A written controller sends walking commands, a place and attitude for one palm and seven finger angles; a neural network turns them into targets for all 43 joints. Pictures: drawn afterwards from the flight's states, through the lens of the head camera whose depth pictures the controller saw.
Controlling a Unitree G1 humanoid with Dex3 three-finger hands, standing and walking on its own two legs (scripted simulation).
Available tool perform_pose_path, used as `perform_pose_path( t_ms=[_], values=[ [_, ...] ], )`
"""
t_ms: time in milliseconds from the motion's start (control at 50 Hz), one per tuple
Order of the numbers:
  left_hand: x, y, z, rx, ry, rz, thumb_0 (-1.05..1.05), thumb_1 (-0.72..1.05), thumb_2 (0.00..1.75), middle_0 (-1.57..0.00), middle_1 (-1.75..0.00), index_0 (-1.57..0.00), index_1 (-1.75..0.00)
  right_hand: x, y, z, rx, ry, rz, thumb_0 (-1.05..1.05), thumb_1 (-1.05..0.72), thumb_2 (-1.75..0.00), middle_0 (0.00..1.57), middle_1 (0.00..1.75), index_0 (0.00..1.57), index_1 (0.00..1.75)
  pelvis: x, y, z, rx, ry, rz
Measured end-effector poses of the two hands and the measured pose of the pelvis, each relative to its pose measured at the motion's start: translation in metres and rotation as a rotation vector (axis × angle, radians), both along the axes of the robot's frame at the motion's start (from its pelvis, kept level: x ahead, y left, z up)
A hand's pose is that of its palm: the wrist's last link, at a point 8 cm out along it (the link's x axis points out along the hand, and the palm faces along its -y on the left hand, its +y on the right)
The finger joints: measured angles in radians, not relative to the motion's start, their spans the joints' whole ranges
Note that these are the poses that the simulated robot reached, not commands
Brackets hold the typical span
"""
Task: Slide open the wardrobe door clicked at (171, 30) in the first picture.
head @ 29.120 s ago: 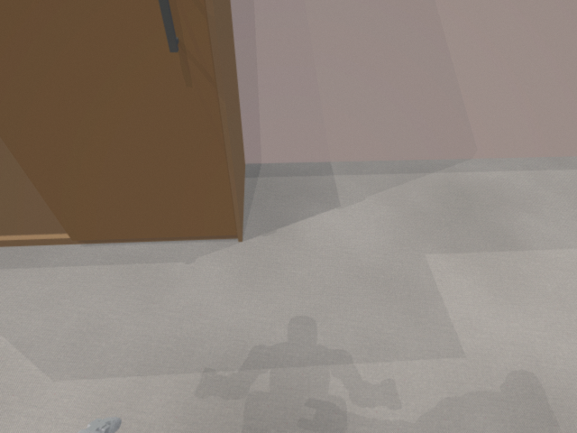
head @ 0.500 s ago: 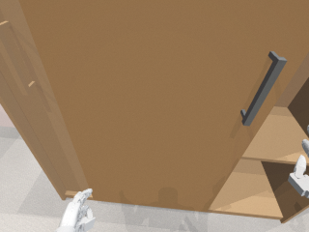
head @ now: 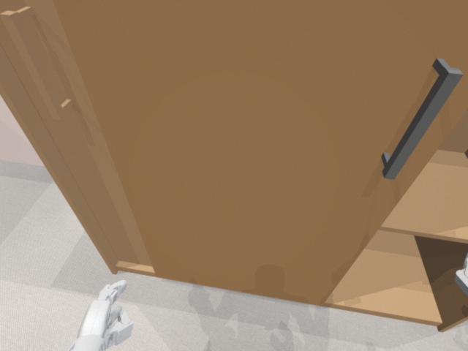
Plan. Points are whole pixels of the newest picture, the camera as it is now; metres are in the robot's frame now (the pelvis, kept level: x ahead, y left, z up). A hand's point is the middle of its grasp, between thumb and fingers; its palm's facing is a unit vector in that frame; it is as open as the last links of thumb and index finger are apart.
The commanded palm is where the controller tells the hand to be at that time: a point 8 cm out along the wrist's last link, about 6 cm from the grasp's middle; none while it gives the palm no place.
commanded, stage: step back with the hand held close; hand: right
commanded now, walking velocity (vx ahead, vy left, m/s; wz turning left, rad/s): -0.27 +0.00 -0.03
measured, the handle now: (412, 124) +0.44 -0.29 +0.20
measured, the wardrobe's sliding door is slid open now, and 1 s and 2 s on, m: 0.48 0.48 0.48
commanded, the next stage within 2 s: stop stepping back and stand still in 0.96 s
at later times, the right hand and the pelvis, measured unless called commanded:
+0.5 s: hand out of the picture +0.12 -0.31 +0.16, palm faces +0.51 +0.74 -0.42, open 7.4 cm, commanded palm +0.06 -0.34 +0.17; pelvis -0.06 -0.03 -0.02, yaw -3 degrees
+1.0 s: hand out of the picture +0.06 -0.30 +0.17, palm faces +0.34 +0.85 -0.39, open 7.4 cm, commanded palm -0.02 -0.34 +0.17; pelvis -0.15 -0.04 -0.02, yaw -1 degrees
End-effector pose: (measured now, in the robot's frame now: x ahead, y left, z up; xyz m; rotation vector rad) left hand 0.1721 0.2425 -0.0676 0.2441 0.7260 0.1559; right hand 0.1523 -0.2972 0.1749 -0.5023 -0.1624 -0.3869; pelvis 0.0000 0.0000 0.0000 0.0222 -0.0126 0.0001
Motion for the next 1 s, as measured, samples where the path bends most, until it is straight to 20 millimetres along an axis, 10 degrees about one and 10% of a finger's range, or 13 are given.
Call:
perform_pose_path(
  t_ms=[780, 1000],
  values=[
    [-0.075, -0.068, 0.007, 0.035, -0.043, -0.12, 0.01, 0.9, 0.9, -0.2, -0.3, -0.21, -0.3, -0.107, -0.061, 0.003, -0.047, -0.201, -0.023, 0.01, -0.89, -0.9, 0.21, 0.31, 0.21, 0.3, -0.091, -0.038, -0.011, 0.06, 0.066, -0.029],
    [-0.146, -0.057, 0.01, 0.048, -0.049, -0.018, 0.01, 0.9, 0.9, -0.2, -0.3, -0.21, -0.3, -0.125, -0.043, 0.003, -0.041, -0.206, 0.172, 0.02, -0.89, -0.9, 0.21, 0.31, 0.21, 0.3, -0.153, -0.04, -0.015, 0.081, 0.035, -0.011]
  ],
)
